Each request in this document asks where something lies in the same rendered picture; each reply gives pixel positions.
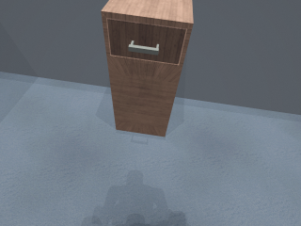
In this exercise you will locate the drawer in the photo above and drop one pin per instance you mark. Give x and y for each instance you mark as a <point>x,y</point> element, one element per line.
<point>169,38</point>

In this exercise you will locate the cabinet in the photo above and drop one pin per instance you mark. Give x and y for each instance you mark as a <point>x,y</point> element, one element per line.
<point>143,91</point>

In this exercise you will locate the handle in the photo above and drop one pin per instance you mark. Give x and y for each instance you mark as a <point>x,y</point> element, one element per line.
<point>143,49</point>

